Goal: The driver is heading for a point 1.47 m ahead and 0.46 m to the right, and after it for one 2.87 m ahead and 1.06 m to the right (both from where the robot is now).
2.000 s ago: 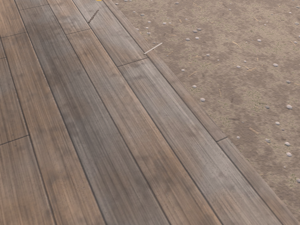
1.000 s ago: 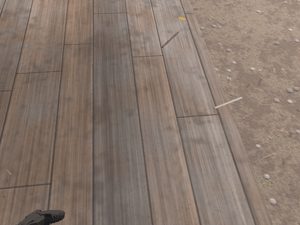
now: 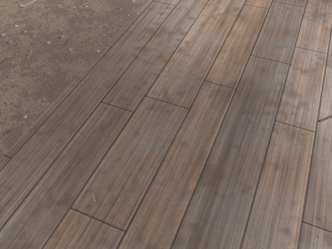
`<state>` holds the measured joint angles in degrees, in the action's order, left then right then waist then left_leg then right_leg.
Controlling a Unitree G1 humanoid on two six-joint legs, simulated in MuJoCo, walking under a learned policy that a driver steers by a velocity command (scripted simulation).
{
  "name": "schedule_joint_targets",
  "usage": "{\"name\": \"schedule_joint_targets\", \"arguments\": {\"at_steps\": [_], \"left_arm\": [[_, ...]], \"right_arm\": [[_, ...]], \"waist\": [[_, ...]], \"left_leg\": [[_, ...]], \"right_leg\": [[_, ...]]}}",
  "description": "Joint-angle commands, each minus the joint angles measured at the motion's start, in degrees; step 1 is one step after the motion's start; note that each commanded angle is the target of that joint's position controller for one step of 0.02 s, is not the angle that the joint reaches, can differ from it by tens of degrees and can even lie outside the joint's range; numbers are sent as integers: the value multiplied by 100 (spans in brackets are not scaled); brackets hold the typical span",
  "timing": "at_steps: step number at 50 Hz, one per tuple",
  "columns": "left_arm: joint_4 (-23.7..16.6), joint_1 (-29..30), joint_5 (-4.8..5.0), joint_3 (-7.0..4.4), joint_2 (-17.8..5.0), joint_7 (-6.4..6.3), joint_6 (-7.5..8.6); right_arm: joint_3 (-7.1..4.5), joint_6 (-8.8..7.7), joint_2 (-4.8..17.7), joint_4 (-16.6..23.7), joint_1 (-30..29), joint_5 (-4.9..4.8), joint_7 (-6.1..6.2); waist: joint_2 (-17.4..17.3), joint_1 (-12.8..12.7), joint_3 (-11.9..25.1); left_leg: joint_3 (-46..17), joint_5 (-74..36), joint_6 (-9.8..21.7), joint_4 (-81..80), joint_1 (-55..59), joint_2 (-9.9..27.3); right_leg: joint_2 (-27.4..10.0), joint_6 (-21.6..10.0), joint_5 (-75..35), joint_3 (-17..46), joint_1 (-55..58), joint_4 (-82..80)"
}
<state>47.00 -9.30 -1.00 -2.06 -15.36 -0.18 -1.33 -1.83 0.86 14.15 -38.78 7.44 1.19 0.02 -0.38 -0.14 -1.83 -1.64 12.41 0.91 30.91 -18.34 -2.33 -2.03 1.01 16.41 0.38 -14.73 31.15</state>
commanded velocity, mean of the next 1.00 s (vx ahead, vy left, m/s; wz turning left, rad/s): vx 0.29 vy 0.00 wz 0.02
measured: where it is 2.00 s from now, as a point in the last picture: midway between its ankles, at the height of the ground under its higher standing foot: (181, 171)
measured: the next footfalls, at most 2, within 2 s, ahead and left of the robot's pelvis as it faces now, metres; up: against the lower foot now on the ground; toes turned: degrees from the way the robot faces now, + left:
right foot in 0.92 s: +0.47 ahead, -0.12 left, +0.00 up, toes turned -1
left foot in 1.44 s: +0.77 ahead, +0.12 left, +0.00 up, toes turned -2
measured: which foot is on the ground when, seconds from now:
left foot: down 0.00-0.94, up 0.96-1.00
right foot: down 0.00-0.46, up 0.48-0.90, down 0.92-1.00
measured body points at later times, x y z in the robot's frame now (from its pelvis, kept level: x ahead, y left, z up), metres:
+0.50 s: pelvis +0.07 +0.01 +0.00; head +0.08 +0.03 +0.45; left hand +0.14 +0.29 -0.14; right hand +0.15 -0.27 -0.11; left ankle +0.06 +0.11 -0.73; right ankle +0.00 -0.13 -0.71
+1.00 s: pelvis +0.33 -0.03 -0.01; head +0.36 -0.03 +0.44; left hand +0.52 +0.22 -0.11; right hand +0.31 -0.30 -0.15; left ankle +0.13 +0.11 -0.65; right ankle +0.43 -0.12 -0.73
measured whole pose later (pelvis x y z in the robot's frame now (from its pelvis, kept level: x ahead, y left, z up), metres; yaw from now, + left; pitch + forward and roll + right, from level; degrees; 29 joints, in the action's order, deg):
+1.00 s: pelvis +0.33 -0.03 -0.01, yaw +0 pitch +1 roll +0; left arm 46.4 -2.4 0.7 -2.7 -15.0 2.3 5.1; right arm -2.6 -4.1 14.7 -54.5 23.0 -1.6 0.3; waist -0.7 2.0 -3.1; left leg -3.7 26.4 1.4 61.2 -10.2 0.4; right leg 1.9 -3.8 8.1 -3.3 -25.8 32.4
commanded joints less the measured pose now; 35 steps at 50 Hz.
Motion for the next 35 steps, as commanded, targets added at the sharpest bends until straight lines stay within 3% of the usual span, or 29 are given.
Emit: {"name": "schedule_joint_targets", "arguments": {"at_steps": [1,2,4,10,12,14,15,16,17,19,21,22,23,24,25,26,28,29,30,32,35], "left_arm": [[-394,491,-65,-84,-596,35,154],[-339,450,-82,-67,-559,32,203],[-237,288,-21,-59,-620,19,301],[-16,-32,20,-10,-544,-75,307],[91,-178,65,-37,-617,-89,268],[114,-340,141,-122,-866,-119,231],[150,-470,168,-166,-991,-129,247],[163,-482,199,-207,-1085,-148,273],[182,-509,211,-228,-1088,-158,313],[157,-357,244,-230,-1012,-123,367],[92,5,306,-220,-917,-71,348],[78,66,267,-172,-733,-56,369],[-60,224,209,-54,-332,-32,425],[-305,343,227,-58,-368,-60,540],[-273,279,317,-151,-664,-48,621],[-200,165,379,-162,-696,9,684],[-142,263,298,-184,-652,67,745],[-136,313,250,-196,-609,113,731],[-136,318,242,-173,-500,164,710],[-196,526,190,-134,-367,213,662],[-436,1162,185,-38,-170,230,649]], "right_arm": [[-166,-68,634,213,43,68,47],[-210,-38,707,203,-88,34,83],[-214,20,669,114,-3,26,127],[-225,-62,512,-234,152,-28,140],[-239,-49,484,-397,294,-62,163],[-271,-106,504,-404,272,-114,171],[-265,-183,440,-354,185,-158,153],[-269,-268,445,-324,124,-208,123],[-276,-351,462,-307,47,-240,89],[-273,-476,424,-364,143,-277,14],[-336,-541,444,-778,886,-252,-30],[-412,-535,578,-994,1373,-226,-24],[-531,-550,991,-1098,1978,-206,24],[-613,-589,1444,-1109,2395,-195,-39],[-470,-660,1061,-1050,2097,-148,-42],[-389,-710,814,-954,1809,-143,-36],[-318,-709,708,-900,1509,-142,-52],[-248,-675,541,-913,1519,-114,-53],[-238,-651,557,-944,1586,-114,-46],[-237,-607,610,-1023,1733,-153,0],[-248,-562,792,-1092,1795,-141,83]], "waist": [[906,243,188],[775,161,144],[619,112,58],[142,-21,186],[211,-59,237],[571,-149,-149],[837,-183,-326],[983,-188,-531],[982,-210,-670],[895,-83,-642],[752,317,-303],[539,494,-68],[-598,673,123],[-1725,798,257],[-1085,585,79],[-721,425,-103],[-328,303,-232],[-336,273,-194],[-489,257,-168],[-407,299,-201],[-360,416,-353]], "left_leg": [[-273,242,-88,-403,773,279],[-296,88,-31,-367,835,294],[-411,-90,48,-460,769,356],[-421,-546,5,-531,689,384],[-156,598,10,-332,580,146],[171,1571,31,253,-202,-66],[373,1385,30,686,-544,-52],[329,1199,84,996,-861,123],[205,1190,150,1152,-1029,301],[215,1347,290,680,-827,418],[529,275,320,-350,932,114],[323,74,317,-413,1686,168],[-1343,1002,728,-1204,2395,1130],[-3576,1467,1525,-2030,2915,2201],[-3722,1534,1699,-2032,2836,2411],[-3116,1336,1513,-1974,2774,2196],[-2224,565,1173,-2126,2635,1892],[-1788,-32,1039,-2200,2508,1700],[-1474,-613,1019,-2238,2389,1605],[-976,-1344,1034,-2303,2283,1450],[-494,-1456,981,-2463,1794,1275]], "right_leg": [[-677,-526,699,843,-623,-1290],[-533,-340,843,677,-680,-1288],[-387,-188,543,515,-538,-1160],[-260,-225,-85,353,-84,-904],[-207,-354,1045,378,-45,-1027],[-630,-751,2524,1067,-53,-1462],[-1120,-1037,3010,1720,49,-1819],[-1527,-1289,3106,2234,91,-2068],[-1709,-1413,2878,2448,97,-2154],[-1594,-1316,2138,2115,220,-2053],[-998,-979,1332,1205,-461,-1596],[-707,-788,822,786,-795,-991],[-31,-360,358,-35,-1594,714],[480,-169,1288,-85,-2630,2307],[178,-259,1561,412,-3164,3287],[-61,-414,1052,536,-3375,3529],[-389,-520,124,417,-3481,3235],[-470,-499,-188,346,-3274,3037],[-475,-427,-370,233,-3101,2817],[-409,-227,-689,20,-3038,2264],[-242,-44,-1437,-170,-2593,1006]]}}
Keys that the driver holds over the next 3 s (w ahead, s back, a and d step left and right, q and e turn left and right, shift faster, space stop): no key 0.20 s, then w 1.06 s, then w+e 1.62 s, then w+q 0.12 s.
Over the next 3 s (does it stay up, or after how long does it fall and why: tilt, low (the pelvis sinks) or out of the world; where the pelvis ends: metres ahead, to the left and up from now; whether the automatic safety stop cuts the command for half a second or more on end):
stays up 1.32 -0.37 -0.01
